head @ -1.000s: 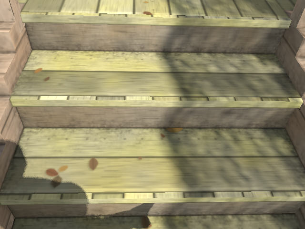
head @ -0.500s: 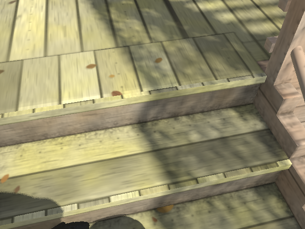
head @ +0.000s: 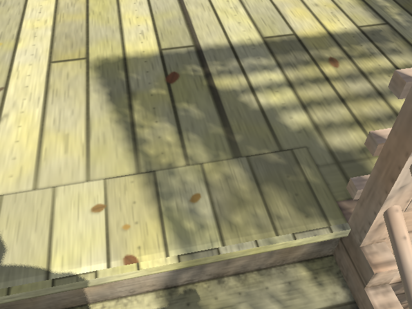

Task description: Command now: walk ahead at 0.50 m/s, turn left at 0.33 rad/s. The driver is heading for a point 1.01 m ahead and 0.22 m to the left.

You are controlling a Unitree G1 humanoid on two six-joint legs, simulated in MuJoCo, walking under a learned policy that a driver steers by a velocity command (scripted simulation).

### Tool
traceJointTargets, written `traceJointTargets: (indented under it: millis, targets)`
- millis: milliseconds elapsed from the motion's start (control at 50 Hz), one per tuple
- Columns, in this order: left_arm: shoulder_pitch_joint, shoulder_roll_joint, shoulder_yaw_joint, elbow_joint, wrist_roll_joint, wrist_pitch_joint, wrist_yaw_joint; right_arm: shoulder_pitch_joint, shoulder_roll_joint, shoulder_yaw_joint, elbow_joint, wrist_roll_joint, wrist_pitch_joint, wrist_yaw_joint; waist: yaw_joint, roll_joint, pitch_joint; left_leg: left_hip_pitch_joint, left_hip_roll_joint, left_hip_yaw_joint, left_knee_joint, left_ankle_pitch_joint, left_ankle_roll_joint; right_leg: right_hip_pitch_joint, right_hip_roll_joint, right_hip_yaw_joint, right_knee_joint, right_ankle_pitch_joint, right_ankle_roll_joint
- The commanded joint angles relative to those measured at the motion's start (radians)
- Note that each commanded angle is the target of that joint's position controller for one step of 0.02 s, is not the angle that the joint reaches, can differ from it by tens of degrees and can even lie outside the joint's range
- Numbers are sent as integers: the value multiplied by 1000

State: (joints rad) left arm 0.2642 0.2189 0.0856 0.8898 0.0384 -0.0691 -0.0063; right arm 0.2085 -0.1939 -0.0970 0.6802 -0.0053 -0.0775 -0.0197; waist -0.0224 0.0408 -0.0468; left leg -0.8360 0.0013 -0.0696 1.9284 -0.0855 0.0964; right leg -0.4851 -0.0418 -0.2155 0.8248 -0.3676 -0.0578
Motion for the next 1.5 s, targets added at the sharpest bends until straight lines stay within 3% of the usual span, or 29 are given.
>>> traceJointTargets:
  millis: [20, 140, 260, 280, 340, 360, 380, 400, 420, 500, 520, 580, 640, 720, 800, 840, 860, 880, 900, 960, 1060, 1160, 1280, 1320, 1340, 1360, 1380, 1420, 1500]
  targets:
    - [15, -36, -29, 0, -7, -60, -5, 117, 79, 40, -20, -7, 53, 6, -57, -73, 119, -200, -9, -93, 14, 2, 9, 30, -212, 239, -474, 80, -41]
    - [186, 50, -29, 38, -7, -99, -2, -202, 89, 63, -143, -53, 109, -12, -21, -95, 112, -609, -56, -39, 409, -158, 22, 290, -283, 186, -548, 43, -50]
    - [254, 179, 3, 34, -26, -73, 74, -407, 76, 91, -274, -14, 135, 21, 19, -167, 155, -569, 81, 169, -149, -371, 28, 486, -262, 87, -863, 173, -90]
    - [202, 117, -18, 18, -35, -57, 96, -361, 102, 102, -243, 8, 132, 27, 17, -180, 127, -352, 75, 256, -322, -446, 70, 479, -224, -54, -824, 616, -78]
    - [145, 235, 3, -64, -96, -50, 100, 1, 56, 79, -120, -8, 133, 26, -107, -251, -156, 254, -88, 305, -616, -444, 140, 504, -287, -46, -356, 1844, -77]
    - [100, 278, 17, -96, -117, -56, 62, 156, -7, 54, -89, -20, 125, 29, -167, -276, -291, 465, -154, 231, -838, -418, 154, 515, -274, -33, -91, 1817, -64]
    - [109, 238, 12, -135, -82, -65, 35, 149, -86, 16, -99, -6, 93, 40, -149, -234, -316, 606, -132, -39, -1077, -452, 177, 355, -219, 19, 196, 1241, -29]
    - [-10, 142, -5, -302, -60, -79, -33, 115, -254, -40, -75, -4, 111, 29, -87, 208, -364, 838, 100, -781, -1486, -679, 246, -162, 55, 146, 582, 244, 46]
    - [-6, 97, -5, -303, 4, -99, -55, 59, -263, -61, -104, 4, 113, 6, -63, 130, -418, 880, 195, -1035, -1715, -583, 206, -276, 83, 374, 969, 223, 39]
    - [-114, -47, -62, -365, 6, -64, 4, 50, -69, -5, 101, -14, 27, 15, 30, -91, 45, 451, 82, -533, -1518, -428, 162, -553, 24, 304, 1358, 217, -5]
    - [-127, -137, -92, -382, 25, -46, 18, 99, -66, -3, 161, -15, 4, 25, 55, -89, 82, 436, 56, -385, -1474, -210, 133, -614, 3, 305, 1388, 209, -32]
    - [-261, -139, -118, -426, 32, -7, 24, 232, -58, 17, 234, -6, -35, 56, 36, -94, 141, 444, 32, -240, -1530, -94, 50, -793, -11, 204, 1273, 94, -37]
    - [-429, -171, -136, -487, 17, -13, 30, 294, -93, 21, 260, -38, -56, 55, -17, 54, 98, 552, 86, -255, -1613, -1, 87, -970, 11, 147, 1454, -29, -55]
    - [-628, -193, -165, -578, 14, 13, 13, 378, -91, 22, 281, -11, -3, -1, -67, -7, 29, 552, 76, -234, -1853, 242, 95, -723, 16, 29, 993, 10, -45]
    - [-318, -113, -113, -435, -22, 46, 8, 278, -165, 0, 172, -2, -3, -9, 83, 64, -254, 654, 115, -79, -1669, 1344, 105, -7, 135, -39, 509, 2, -68]
    - [-106, -6, -65, -345, -30, 49, 19, 195, -238, -21, 135, 29, -45, 11, 203, 109, -314, 851, 176, -58, -1343, 1598, 96, 76, 140, 48, 264, -88, -86]
    - [40, 69, -34, -302, -14, 40, 28, 174, -214, -21, 95, 21, -77, 28, 265, 19, -375, 712, 150, -52, -991, 1415, 72, 278, 31, 328, 123, -279, -159]
    - [10, 142, -17, -273, -3, 26, 19, 239, -59, -2, 51, 1, -90, 70, 161, -307, -385, 340, -128, -31, -521, 17, 5, 401, -201, 954, -226, -283, -338]
    - [-70, 82, -11, -258, -41, 47, 24, 292, -70, -13, 44, -53, -90, 85, 109, -241, -300, 126, -170, -131, -126, -116, 6, 337, -211, 1320, -476, -373, -389]
    - [-138, -55, -30, -144, -24, -22, 9, 70, 25, 44, -83, -65, -47, 34, -29, 91, 60, -102, -48, -75, 22, -111, 47, 63, -169, 883, -419, -182, -289]
    - [-26, -18, -27, -43, -27, -54, -4, 28, 28, 83, -132, -42, 16, 20, -95, -1, 115, -58, 58, 10, -384, -197, -22, -42, -14, 451, -472, 152, -190]
    - [116, 133, 21, -71, -31, -64, 8, -177, 19, 82, -151, -12, -6, 54, 48, -99, 28, 240, 35, 121, -1049, 44, -65, 131, -1, 387, -630, 481, -158]
    - [197, 134, 18, -99, -45, -49, 14, -188, -29, 52, -116, -6, -8, 31, 63, -148, -55, 431, -101, 147, -1404, -56, -73, 448, -37, 421, -394, 964, -130]
    - [123, 159, 27, -139, -46, -45, 23, -1, -107, 25, -69, -33, -32, 8, -38, -157, -131, 712, -31, 65, -1529, 12, -39, 358, -9, 427, -166, 845, -77]
    - [120, 107, 14, -188, -43, -46, 18, 114, -175, 13, -73, -56, -50, -15, -86, -65, -245, 898, 188, -117, -1511, -39, 24, 243, 5, 414, 53, 562, -62]
    - [240, -11, -16, -218, -85, -44, 28, 86, -228, 11, -83, -89, -47, -18, 2, 157, -321, 1181, 467, -469, -1470, 298, 173, -118, 133, 287, 330, -182, -13]
    - [256, 92, -2, -194, -60, -35, 40, 121, -180, 2, -65, -55, -34, -8, -21, 107, -355, 1112, 473, -599, -1508, 405, 261, -184, 115, 286, 467, -199, -12]
    - [132, 74, -3, -202, -39, -27, 35, 64, -52, 40, -40, -23, -35, 6, 9, -28, -152, 898, 347, -305, -1535, 555, 200, -183, 72, 337, 455, -81, 18]
    - [109, 56, -10, -195, -13, 24, 12, 60, -71, 50, 11, -13, -40, -8, 59, 59, -61, 724, 233, -78, -1619, 680, 118, -115, 78, 310, 294, -33, 80]
